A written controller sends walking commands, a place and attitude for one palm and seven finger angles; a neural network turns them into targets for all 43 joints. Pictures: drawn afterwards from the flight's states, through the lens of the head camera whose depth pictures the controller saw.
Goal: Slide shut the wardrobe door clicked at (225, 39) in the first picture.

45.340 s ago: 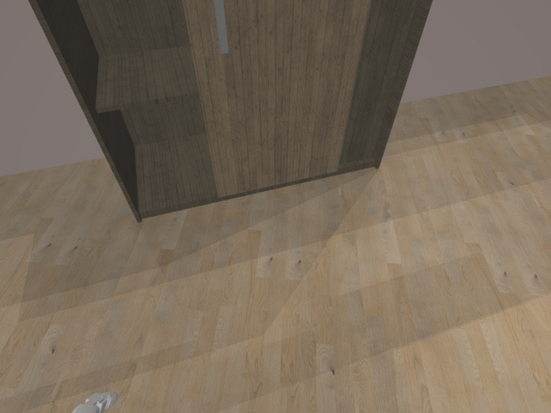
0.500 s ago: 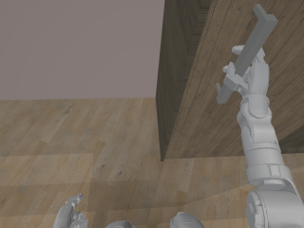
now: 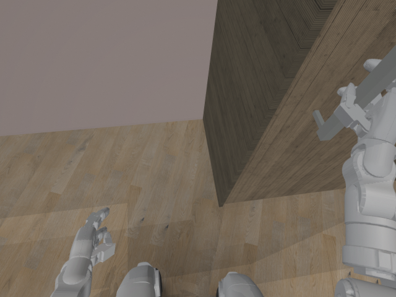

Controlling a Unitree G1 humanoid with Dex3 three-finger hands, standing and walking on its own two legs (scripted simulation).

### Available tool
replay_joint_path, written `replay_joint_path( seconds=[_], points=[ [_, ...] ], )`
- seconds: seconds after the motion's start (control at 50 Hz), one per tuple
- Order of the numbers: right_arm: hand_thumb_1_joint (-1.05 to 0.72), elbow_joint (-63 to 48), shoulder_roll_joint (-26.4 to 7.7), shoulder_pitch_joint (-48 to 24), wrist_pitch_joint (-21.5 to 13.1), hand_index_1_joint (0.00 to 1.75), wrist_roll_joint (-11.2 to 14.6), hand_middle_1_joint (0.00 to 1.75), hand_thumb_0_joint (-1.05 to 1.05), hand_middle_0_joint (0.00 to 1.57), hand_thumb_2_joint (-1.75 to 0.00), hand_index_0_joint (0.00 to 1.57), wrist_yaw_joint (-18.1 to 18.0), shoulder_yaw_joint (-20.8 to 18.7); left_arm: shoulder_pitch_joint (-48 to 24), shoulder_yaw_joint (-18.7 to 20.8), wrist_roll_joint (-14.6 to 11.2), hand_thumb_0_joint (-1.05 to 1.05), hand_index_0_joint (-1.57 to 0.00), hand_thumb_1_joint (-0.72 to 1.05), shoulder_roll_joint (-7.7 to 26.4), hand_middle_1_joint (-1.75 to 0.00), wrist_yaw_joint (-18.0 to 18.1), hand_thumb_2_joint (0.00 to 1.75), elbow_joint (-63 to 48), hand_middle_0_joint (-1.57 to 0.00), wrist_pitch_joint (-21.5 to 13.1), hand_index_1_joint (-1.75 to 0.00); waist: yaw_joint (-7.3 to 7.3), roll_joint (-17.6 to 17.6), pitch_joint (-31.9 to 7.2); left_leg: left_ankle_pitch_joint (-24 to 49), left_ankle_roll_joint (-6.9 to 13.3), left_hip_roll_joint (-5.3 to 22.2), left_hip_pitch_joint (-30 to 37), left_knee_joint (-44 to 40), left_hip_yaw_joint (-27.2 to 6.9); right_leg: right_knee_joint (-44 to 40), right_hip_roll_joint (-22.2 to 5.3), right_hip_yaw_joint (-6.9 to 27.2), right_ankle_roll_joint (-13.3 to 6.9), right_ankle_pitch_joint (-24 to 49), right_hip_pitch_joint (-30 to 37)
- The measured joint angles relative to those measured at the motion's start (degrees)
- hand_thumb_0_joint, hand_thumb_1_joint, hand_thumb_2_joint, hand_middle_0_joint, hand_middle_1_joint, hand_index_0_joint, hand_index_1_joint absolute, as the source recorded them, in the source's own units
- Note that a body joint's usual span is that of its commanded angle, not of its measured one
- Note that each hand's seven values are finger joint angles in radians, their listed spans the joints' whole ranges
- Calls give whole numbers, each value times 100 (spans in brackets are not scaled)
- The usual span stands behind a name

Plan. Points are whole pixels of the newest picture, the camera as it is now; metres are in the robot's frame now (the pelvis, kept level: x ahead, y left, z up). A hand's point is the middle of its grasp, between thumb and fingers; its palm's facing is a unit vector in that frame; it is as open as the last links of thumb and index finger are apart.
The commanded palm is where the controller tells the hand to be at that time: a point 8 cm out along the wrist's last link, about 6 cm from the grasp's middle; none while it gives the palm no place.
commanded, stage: step sideways, sliding the door along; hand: right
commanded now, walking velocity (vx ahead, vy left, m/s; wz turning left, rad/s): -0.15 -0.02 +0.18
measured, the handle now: (356, 85) +0.44 -0.28 +0.15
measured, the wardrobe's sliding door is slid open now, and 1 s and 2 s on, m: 0.00 0.00 0.00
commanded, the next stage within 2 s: stop walking and hold the door there in 1.66 s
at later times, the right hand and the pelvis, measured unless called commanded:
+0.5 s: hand (341, 105) +0.40 -0.24 +0.15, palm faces +0.53 +0.85 -0.04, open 7.2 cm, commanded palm +0.34 -0.16 +0.16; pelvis +0.10 -0.01 +0.02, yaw +0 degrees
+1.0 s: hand (348, 100) +0.40 -0.24 +0.16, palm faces +0.46 +0.89 -0.01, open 6.5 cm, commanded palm +0.36 -0.24 +0.13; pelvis +0.27 -0.07 +0.04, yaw -11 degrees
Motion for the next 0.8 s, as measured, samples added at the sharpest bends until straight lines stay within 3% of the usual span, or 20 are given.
replay_joint_path(
  seconds=[0.08,0.14,0.18,0.24,0.32,0.36,0.38,0.44,0.48,0.54,0.62,0.66,0.74,0.8],
  points=[
    [-72,-344,184,182,9,139,-36,137,0,35,-84,7,-85,57,249,140,18,2,-20,90,-68,-30,-138,90,-55,-19,-142,-30,-283,163,58,-853,33,-250,-100,690,-304,-388,-120,-108,175,-103,366],
    [-71,-510,238,386,-6,138,-68,137,0,32,-85,6,-132,53,465,75,17,2,-20,90,-135,-30,-291,90,-138,-19,-307,-30,-360,161,76,-479,78,-355,230,202,-232,-530,-225,-153,206,0,558],
    [-71,-628,220,541,14,138,-65,137,0,32,-85,5,-139,35,585,-17,21,2,-20,90,-202,-30,-344,90,-191,-19,-385,-30,-367,217,46,167,83,-349,557,-380,-177,-386,-256,-295,208,18,571],
    [-71,-833,258,844,-20,138,-61,136,-1,31,-85,2,-169,-70,532,-132,57,2,-20,90,-243,-30,-333,90,-181,-19,-386,-30,-279,159,-30,-245,192,-365,779,-651,-68,84,-381,-460,158,141,321],
    [-71,-1406,506,1406,-39,138,-133,135,-2,30,-85,0,-337,-47,363,-143,69,2,-20,90,-143,-30,-214,90,-191,-20,-278,-30,-193,176,-289,-227,200,-257,519,-609,-248,286,78,-232,-3,-336,-117],
    [-72,-1829,691,1716,-24,139,-190,135,-1,29,-84,1,-398,84,338,-85,80,2,-20,90,-53,-30,-173,90,-239,-20,-233,-30,-166,68,-400,-128,100,-306,367,-387,-291,-259,85,-271,-98,616,10],
    [-73,-2010,744,1854,-39,138,-231,135,-1,29,-84,1,-418,192,340,-31,74,2,-20,90,-52,-30,-178,90,-256,-20,-206,-30,-206,70,-440,-110,45,-321,260,-155,-352,-413,67,-325,-119,424,145],
    [-75,-2395,909,2176,-145,132,-381,135,-1,25,-83,0,-412,511,410,83,67,2,-20,90,-149,-30,-301,90,-381,-19,-218,-30,-385,148,-452,-954,47,-326,-8,722,-500,-690,83,-442,-140,-288,499],
    [-75,-2654,1058,2426,-196,129,-472,135,0,23,-83,0,-421,670,461,44,73,2,-20,90,-218,-30,-411,90,-489,-19,-308,-30,-467,145,-439,-967,89,-319,-84,937,-415,-838,66,-490,-131,-372,700],
    [-76,-3062,1254,2851,-219,126,-554,136,1,21,-82,2,-420,855,516,-96,127,2,-20,90,-351,-30,-518,90,-656,-19,-421,-30,-548,143,-410,-544,98,-324,-18,586,-200,-809,39,-634,-152,-381,909],
    [-76,-3539,1448,3430,-193,124,-614,137,1,20,-82,4,-347,1119,639,-325,180,2,-20,90,-512,-30,-559,90,-858,-19,-517,-30,-510,166,-460,194,74,-324,268,-170,22,-198,15,-1015,-199,-485,942],
    [-75,-3686,1534,3778,-259,123,-628,138,1,20,-82,5,-249,1279,688,-413,194,2,-20,90,-532,-30,-534,90,-856,-20,-534,-30,-439,77,-606,-166,65,-274,488,-218,62,256,-91,-1201,-198,-531,834],
    [-74,-3925,1408,4573,-563,125,-528,138,1,23,-83,6,-32,1496,503,-505,260,2,-20,90,-607,-30,-480,90,-584,-20,-346,-30,-400,131,-835,-208,86,-278,588,-98,-273,847,-170,-1348,-56,30,648],
    [-73,-4057,1316,5244,-770,128,-553,138,1,26,-85,10,136,1647,526,-485,316,2,-21,90,-591,-30,-458,90,-562,-20,-258,-30,-417,151,-973,-37,98,-305,572,152,-409,564,-188,-1545,8,431,943]
  ],
)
